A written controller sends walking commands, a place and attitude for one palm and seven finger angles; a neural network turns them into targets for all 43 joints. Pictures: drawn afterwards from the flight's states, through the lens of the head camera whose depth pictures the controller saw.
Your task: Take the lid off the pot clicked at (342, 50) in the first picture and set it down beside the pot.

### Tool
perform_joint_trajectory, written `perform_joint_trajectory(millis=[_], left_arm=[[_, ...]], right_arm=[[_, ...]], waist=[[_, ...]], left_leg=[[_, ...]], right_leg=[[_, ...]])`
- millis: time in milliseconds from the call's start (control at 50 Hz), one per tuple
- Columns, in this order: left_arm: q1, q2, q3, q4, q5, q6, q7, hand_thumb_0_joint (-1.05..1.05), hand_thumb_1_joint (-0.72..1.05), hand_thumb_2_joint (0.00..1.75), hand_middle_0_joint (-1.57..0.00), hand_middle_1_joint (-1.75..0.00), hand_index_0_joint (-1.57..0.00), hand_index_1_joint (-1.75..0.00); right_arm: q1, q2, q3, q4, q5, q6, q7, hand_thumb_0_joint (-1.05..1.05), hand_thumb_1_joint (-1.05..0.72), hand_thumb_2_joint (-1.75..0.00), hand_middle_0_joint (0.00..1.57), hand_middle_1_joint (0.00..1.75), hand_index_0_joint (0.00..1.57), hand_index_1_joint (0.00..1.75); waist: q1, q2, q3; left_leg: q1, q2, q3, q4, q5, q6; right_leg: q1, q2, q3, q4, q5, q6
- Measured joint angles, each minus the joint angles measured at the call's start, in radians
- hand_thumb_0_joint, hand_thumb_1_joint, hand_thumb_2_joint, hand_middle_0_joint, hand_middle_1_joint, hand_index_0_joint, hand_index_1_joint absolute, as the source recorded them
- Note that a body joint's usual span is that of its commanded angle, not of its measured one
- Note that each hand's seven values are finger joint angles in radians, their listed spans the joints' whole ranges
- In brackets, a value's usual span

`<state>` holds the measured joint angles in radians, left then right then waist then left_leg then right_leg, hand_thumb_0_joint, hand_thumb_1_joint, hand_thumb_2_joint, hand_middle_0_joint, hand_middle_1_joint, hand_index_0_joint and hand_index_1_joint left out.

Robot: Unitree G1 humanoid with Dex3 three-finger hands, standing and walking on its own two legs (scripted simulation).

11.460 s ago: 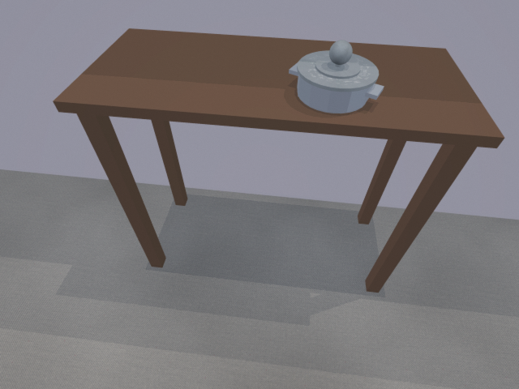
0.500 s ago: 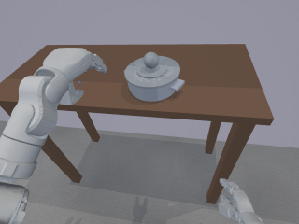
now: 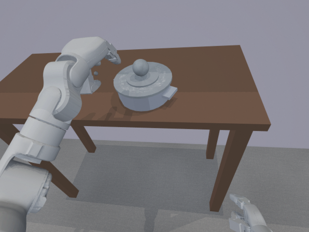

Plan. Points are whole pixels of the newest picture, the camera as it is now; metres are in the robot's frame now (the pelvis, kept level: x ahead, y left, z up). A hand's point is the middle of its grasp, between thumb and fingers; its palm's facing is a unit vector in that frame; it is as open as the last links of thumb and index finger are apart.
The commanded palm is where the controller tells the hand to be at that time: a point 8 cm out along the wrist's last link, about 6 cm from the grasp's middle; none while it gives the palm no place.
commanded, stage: move the open hand above the knob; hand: left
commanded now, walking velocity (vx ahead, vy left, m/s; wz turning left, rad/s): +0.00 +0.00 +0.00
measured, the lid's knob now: (140, 67) +0.54 +0.09 +0.17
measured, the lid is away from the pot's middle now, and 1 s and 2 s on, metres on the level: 0.00 0.00 0.00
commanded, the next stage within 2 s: lower the open fingers around the knob in 1.56 s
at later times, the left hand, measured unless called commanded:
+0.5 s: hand (121, 54) +0.47 +0.12 +0.25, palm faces -0.14 -0.02 -0.99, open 10.1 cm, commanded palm +0.44 +0.12 +0.31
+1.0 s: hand (137, 45) +0.52 +0.09 +0.25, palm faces -0.22 -0.04 -0.97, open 10.1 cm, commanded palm +0.49 +0.10 +0.31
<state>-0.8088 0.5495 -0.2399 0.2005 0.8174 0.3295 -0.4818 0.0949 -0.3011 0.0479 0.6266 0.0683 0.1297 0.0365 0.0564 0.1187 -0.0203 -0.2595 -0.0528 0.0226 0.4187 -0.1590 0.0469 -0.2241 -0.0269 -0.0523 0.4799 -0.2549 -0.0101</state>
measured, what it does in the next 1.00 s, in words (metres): stands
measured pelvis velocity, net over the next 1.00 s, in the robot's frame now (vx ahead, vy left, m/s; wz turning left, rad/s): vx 0.04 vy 0.01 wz -0.02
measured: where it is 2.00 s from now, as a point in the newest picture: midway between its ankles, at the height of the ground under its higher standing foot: outside the picture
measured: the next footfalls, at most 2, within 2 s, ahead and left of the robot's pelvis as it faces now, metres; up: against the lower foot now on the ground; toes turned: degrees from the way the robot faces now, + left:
none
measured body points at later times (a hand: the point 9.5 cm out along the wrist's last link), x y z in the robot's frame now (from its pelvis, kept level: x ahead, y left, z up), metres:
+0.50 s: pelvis +0.03 -0.01 +0.00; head +0.03 -0.06 +0.45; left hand +0.47 +0.12 +0.31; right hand +0.20 -0.25 -0.12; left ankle +0.04 +0.09 -0.74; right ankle +0.00 -0.11 -0.74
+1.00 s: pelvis +0.04 +0.01 +0.00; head +0.06 -0.03 +0.45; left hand +0.52 +0.09 +0.31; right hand +0.14 -0.24 -0.14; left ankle +0.04 +0.09 -0.74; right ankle +0.00 -0.11 -0.74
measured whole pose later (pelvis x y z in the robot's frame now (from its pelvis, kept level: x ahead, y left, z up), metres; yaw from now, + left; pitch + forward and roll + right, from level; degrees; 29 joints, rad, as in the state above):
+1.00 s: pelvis +0.04 +0.01 +0.00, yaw -1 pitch +6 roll +1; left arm -1.31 0.36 -0.33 0.87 0.88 0.36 -0.51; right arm 0.20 -0.28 0.04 0.72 0.04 0.14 0.01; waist -0.05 0.08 -0.07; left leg -0.29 -0.06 0.04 0.39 -0.19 0.06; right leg -0.27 -0.03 -0.03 0.45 -0.28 0.00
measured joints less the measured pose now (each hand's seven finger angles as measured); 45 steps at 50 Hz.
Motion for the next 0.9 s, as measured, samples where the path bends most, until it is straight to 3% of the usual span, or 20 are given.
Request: perform_joint_trajectory(millis=[100,240,420,580,700,900], left_arm=[[-0.036,-0.02,-0.05,0.062,0.012,-0.012,-0.006,0.0,-0.42,1.73,-0.9,-0.08,-0.89,-0.09],[-0.157,-0.032,-0.047,0.217,0.021,0.009,-0.008,0.0,-0.42,1.73,-0.9,-0.08,-0.9,-0.09],[-0.205,-0.057,-0.089,0.279,0.022,0.012,-0.046,0.0,-0.42,1.73,-0.9,-0.08,-0.89,-0.09],[-0.319,-0.098,-0.081,0.43,0.03,0.034,-0.038,0.0,-0.42,1.73,-0.9,-0.08,-0.89,-0.09],[-0.348,-0.123,-0.12,0.461,0.039,0.04,-0.051,0.0,-0.42,1.73,-0.9,-0.08,-0.89,-0.09],[-0.529,-0.18,-0.13,0.696,0.065,0.055,-0.024,0.0,-0.42,1.73,-0.9,-0.08,-0.89,-0.09]], right_arm=[[-0.011,0.002,0.012,0.017,-0.004,0.001,-0.012,0.01,-0.91,-0.9,0.2,0.3,0.2,0.3],[0.004,0.006,0.008,0.024,-0.003,-0.003,-0.017,0.01,-0.91,-0.9,0.2,0.3,0.2,0.3],[0.024,0.004,0.007,0.036,-0.007,-0.003,-0.029,0.01,-0.91,-0.9,0.2,0.3,0.2,0.3],[0.036,0.003,0.003,0.05,-0.003,0.004,-0.023,0.01,-0.91,-0.9,0.2,0.3,0.2,0.3],[0.042,0.01,0.003,0.054,-0.009,0.007,-0.027,0.01,-0.91,-0.9,0.2,0.3,0.2,0.3],[0.079,0.019,-0.004,0.088,-0.013,0.003,-0.028,0.01,-0.91,-0.9,0.2,0.3,0.2,0.3]], waist=[[-0.016,-0.005,0.0],[-0.03,-0.011,-0.014],[-0.051,-0.021,-0.012],[-0.062,-0.024,-0.031],[-0.074,-0.032,-0.024],[-0.096,-0.042,-0.041]], left_leg=[[0.006,0.003,-0.002,0.004,-0.011,-0.005],[0.0,0.006,-0.003,-0.002,-0.016,-0.011],[0.004,0.006,-0.007,0.001,-0.032,-0.012],[-0.002,0.002,0.0,-0.007,-0.038,-0.009],[-0.009,0.0,0.001,-0.009,-0.04,-0.003],[-0.033,-0.008,0.008,-0.023,-0.035,0.006]], right_leg=[[0.005,0.003,-0.002,0.005,-0.012,-0.005],[-0.004,0.006,-0.002,0.006,-0.02,-0.011],[0.003,0.007,-0.004,0.004,-0.035,-0.013],[-0.006,0.004,0.003,-0.002,-0.04,-0.009],[-0.01,0.002,0.004,-0.009,-0.038,-0.005],[-0.036,-0.006,0.013,-0.024,-0.03,0.006]])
